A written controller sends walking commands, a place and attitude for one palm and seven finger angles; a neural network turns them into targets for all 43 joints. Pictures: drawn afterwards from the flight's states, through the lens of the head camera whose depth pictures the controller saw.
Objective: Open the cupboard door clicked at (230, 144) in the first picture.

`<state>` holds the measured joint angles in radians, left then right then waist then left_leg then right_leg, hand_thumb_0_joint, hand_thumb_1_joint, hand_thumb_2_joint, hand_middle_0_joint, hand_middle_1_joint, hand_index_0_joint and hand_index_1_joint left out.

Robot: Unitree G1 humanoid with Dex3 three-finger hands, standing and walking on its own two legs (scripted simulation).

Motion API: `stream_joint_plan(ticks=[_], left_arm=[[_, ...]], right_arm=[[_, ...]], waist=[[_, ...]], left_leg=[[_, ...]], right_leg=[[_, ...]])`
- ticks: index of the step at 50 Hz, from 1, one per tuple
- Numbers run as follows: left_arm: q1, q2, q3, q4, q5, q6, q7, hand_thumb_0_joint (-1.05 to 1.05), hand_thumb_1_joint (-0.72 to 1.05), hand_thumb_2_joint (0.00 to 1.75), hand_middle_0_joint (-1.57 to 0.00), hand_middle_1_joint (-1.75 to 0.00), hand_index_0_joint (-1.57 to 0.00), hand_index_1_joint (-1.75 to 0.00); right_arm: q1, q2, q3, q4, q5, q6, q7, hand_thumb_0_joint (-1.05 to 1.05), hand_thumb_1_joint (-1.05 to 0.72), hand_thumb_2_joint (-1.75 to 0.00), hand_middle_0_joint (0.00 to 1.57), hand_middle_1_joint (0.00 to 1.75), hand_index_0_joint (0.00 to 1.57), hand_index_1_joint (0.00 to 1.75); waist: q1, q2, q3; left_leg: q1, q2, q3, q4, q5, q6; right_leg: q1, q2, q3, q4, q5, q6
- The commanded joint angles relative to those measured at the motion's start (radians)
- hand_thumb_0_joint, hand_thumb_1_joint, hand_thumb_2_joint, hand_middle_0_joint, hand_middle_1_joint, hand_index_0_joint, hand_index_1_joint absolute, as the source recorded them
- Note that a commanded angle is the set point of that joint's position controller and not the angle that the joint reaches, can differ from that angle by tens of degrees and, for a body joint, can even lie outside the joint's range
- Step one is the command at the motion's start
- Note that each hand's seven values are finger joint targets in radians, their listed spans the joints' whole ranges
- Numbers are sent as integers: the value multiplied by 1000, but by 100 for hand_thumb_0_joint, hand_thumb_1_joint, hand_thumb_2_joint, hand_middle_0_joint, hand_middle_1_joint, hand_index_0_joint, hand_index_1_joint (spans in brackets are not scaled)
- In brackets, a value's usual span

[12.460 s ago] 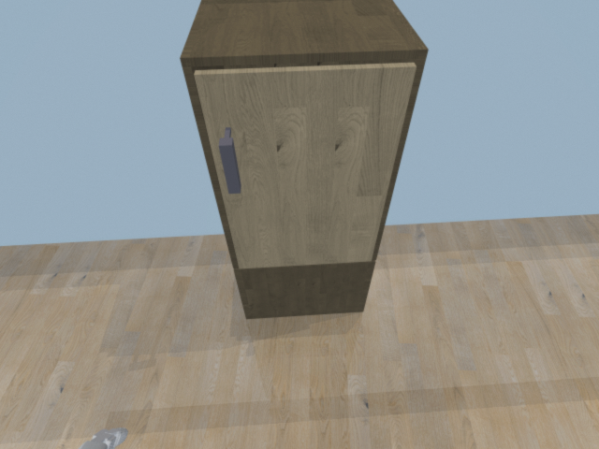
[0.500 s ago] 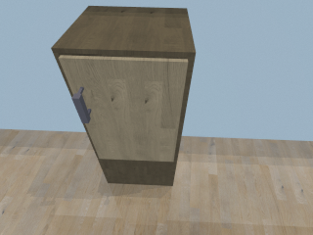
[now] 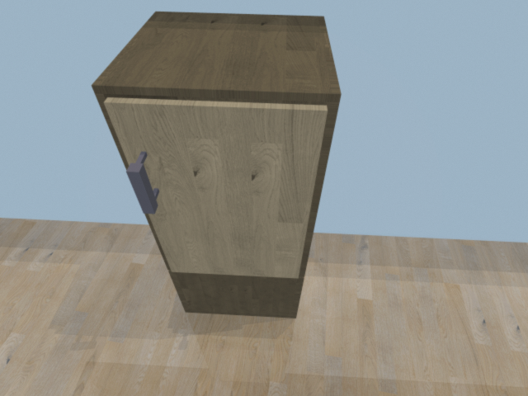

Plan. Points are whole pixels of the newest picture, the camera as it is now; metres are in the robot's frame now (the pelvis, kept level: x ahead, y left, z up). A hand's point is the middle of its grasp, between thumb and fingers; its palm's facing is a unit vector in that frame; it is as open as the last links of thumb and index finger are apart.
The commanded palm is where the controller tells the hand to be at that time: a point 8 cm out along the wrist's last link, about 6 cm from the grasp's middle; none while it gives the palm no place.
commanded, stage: look again from close up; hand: left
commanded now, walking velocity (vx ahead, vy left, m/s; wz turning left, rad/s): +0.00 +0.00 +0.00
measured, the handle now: (146, 182) +0.51 +0.28 +0.01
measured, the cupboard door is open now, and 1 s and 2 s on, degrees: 0 0 0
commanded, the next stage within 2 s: raise the hand with hooked fingers in 0.58 s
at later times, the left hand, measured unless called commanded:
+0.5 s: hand out of the picture -0.02 +0.15 -0.18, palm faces +0.05 -0.98 -0.17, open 7.3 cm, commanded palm none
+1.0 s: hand (178, 340) +0.20 +0.14 +0.00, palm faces -0.01 -1.00 +0.03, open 7.9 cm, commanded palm +0.12 +0.22 -0.05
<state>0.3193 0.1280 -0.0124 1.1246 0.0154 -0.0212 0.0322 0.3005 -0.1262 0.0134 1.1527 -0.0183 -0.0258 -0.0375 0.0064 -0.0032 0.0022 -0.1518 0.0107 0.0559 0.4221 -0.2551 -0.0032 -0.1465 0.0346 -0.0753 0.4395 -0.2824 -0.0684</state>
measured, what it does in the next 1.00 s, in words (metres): stands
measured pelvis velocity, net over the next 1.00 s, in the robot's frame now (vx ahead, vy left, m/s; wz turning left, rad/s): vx -0.04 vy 0.00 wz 0.01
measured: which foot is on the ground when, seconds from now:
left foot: down 0.00-1.00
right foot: down 0.00-1.00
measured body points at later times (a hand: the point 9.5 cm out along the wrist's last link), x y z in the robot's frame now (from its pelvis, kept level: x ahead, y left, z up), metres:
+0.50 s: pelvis +0.00 +0.00 +0.00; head +0.00 -0.01 +0.45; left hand -0.02 +0.21 -0.16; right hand -0.01 -0.21 -0.17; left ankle -0.02 +0.12 -0.74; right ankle -0.03 -0.07 -0.74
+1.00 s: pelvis -0.04 +0.00 -0.04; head -0.02 -0.01 +0.41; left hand +0.19 +0.19 +0.00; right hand +0.15 -0.26 -0.10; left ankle -0.02 +0.12 -0.74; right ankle -0.03 -0.07 -0.74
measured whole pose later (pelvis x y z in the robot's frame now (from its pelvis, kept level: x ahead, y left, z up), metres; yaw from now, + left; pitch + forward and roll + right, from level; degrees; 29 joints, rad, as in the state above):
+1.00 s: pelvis -0.04 +0.00 -0.04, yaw +0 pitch +8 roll +2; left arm 0.27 0.13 0.03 0.19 -0.21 -0.46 -0.15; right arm 0.18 -0.28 -0.05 0.66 0.00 -0.30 -0.03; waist -0.02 -0.01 -0.12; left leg -0.58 -0.01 0.04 0.82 -0.38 0.00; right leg -0.59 0.00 -0.08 0.87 -0.42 -0.07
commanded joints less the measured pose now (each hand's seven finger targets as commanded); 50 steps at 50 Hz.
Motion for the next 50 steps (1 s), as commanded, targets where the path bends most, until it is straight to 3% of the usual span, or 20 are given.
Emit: stream_joint_plan(ticks=[1, 6, 13, 33, 34, 35, 36, 37, 38, 39, 40, 42, 43, 44, 45, 46, 47, 48, 49, 50], left_arm=[[71, 91, 21, -19, -4, -17, 7, 0, 90, 90, -20, -30, -20, -30], [73, 89, 21, -16, -4, -17, 8, 0, 90, 90, -20, -30, -20, -30], [73, 90, 21, -19, -4, -16, 9, 0, 90, 90, -20, -30, -20, -30], [84, 82, 20, -12, -4, -15, 8, 0, 90, 90, -20, -30, -20, -30], [165, 115, 27, 18, 7, -39, 49, 0, 90, 90, -20, -30, -20, -30], [-587, 284, 19, -1528, -228, -254, 15, 0, 88, 89, -20, -32, -20, -32], [-255, 246, 57, -1283, -146, -195, 64, 0, 85, 88, -20, -33, -20, -33], [-222, 197, 44, -1221, -159, -148, 115, 0, 83, 87, -21, -34, -21, -34], [89, -17, -56, -930, -159, -53, 103, 0, 81, 86, -21, -36, -21, -36], [-53, -31, -98, -1156, -199, -81, 79, 0, 78, 85, -21, -37, -21, -37], [-33, 1, -93, -1198, -212, -125, 60, 0, 76, 84, -21, -39, -21, -39], [-1, -26, -119, -1128, -202, -211, 22, 0, 71, 82, -21, -42, -21, -42], [-48, -27, -106, -1085, -193, -257, 0, 0, 69, 81, -22, -43, -22, -43], [-7, -44, -82, -986, -192, -310, -33, 0, 67, 80, -22, -45, -22, -45], [93, -26, -26, -923, -207, -372, -75, 0, 64, 79, -22, -47, -22, -47], [202, 4, 33, -906, -226, -434, -128, 0, 62, 78, -22, -48, -22, -48], [314, 74, 133, -855, -242, -480, -190, 0, 60, 77, -22, -50, -22, -50], [327, 65, 139, -893, -267, -534, -259, 0, 57, 76, -22, -51, -22, -51], [290, 115, 186, -914, -269, -577, -315, 0, 55, 75, -22, -53, -22, -53], [303, 164, 253, -912, -257, -581, -326, 0, 53, 74, -23, -54, -23, -54]], right_arm=[[64, -79, -8, -23, 5, -11, -6, 0, -90, -90, 20, 30, 20, 30], [64, -77, -8, -19, 5, -8, -6, 0, -90, -90, 20, 30, 20, 30], [66, -71, -9, -13, 6, -8, -7, 0, -90, -90, 20, 30, 20, 30], [67, -63, -9, -10, 5, -3, -7, 0, -90, -90, 20, 30, 20, 30], [-61, -104, -18, -86, 17, -9, 6, 0, -90, -90, 20, 30, 20, 30], [-41, -326, -36, -464, 49, -163, -33, 0, -90, -90, 20, 30, 20, 30], [-121, -211, -8, -398, 39, -241, -61, 0, -90, -90, 20, 30, 20, 30], [-121, -224, -33, -367, 53, -266, -67, 0, -90, -90, 20, 30, 20, 30], [-74, -176, -35, -350, 69, -262, -58, 0, -90, -90, 20, 30, 20, 30], [-89, -212, -35, -435, 82, -276, -55, 0, -90, -90, 20, 30, 20, 30], [-101, -237, -45, -457, 89, -301, -66, 0, -90, -90, 20, 30, 20, 30], [-102, -253, -43, -519, 63, -332, -66, 0, -90, -90, 20, 30, 20, 30], [-86, -257, -54, -530, 51, -334, -61, 0, -90, -90, 20, 30, 20, 30], [-104, -252, -66, -545, 34, -338, -53, 0, -90, -90, 20, 30, 20, 30], [-116, -255, -76, -566, 26, -340, -41, 0, -90, -90, 20, 30, 20, 30], [-135, -256, -83, -594, 22, -339, -24, 0, -90, -90, 20, 30, 20, 30], [-139, -259, -96, -613, 27, -325, 0, 0, -90, -90, 20, 30, 20, 30], [-165, -258, -93, -651, 23, -313, 21, 0, -90, -90, 20, 30, 20, 30], [-186, -263, -100, -681, 22, -300, 33, 0, -90, -90, 20, 30, 20, 30], [-187, -248, -105, -706, 25, -279, 36, 0, -90, -90, 20, 30, 20, 30]], waist=[[0, 2, 60], [0, -21, 68], [1, 6, 76], [3, -4, 99], [48, -26, 154], [-113, 207, -337], [-14, 361, -341], [-35, 290, -226], [-43, 108, -101], [-41, 37, -30], [-52, -74, -51], [-75, -219, 23], [-91, -298, 20], [-67, -331, 41], [-25, -393, 10], [22, -397, -32], [74, -288, -86], [83, -218, -144], [80, -139, -198], [101, -88, -257]], left_leg=[[-36, 97, -77, -59, 168, 35], [-40, 93, -79, -57, 157, 34], [-43, 91, -78, -57, 158, 31], [-50, 87, -81, -64, 132, 27], [-169, 63, -22, 179, 31, -9], [137, -11, -36, 13, 210, 49], [164, 0, -11, 2, 306, 55], [54, 8, -23, 15, 230, 28], [-32, 25, -51, 15, 169, 43], [-70, 19, -83, 31, 118, 52], [-80, 14, -71, 72, 57, 57], [-172, -16, -77, 167, -20, 62], [-235, -25, -83, 221, -43, 52], [-336, -29, -91, 270, -72, 38], [-423, -27, -97, 313, -83, 25], [-495, -34, -95, 348, -85, 13], [-513, -45, -80, 378, -35, -1], [-538, -60, -65, 420, 3, -9], [-571, -66, -49, 464, 23, -14], [-601, -71, -23, 485, 34, -8]], right_leg=[[-17, -147, 133, -81, 253, 10], [-15, -149, 134, -90, 254, 12], [-17, -150, 131, -93, 248, 12], [-34, -148, 133, -121, 184, 16], [-60, -223, 239, -118, 735, 109], [24, -146, 162, -6, 484, 50], [30, -67, 120, 18, 281, 16], [-47, -58, 80, 7, 152, 21], [-89, -61, 42, 3, 135, 38], [-133, -62, 32, 14, 100, 50], [-204, -62, 39, 2, 18, 63], [-353, -67, 60, 16, -152, 77], [-425, -62, 62, 51, -203, 81], [-480, -67, 72, 94, -241, 81], [-481, -73, 89, 140, -240, 82], [-450, -80, 114, 188, -185, 83], [-386, -82, 124, 256, -48, 65], [-345, -90, 125, 327, 95, 61], [-334, -98, 135, 384, 191, 55], [-297, -104, 152, 413, 229, 54]])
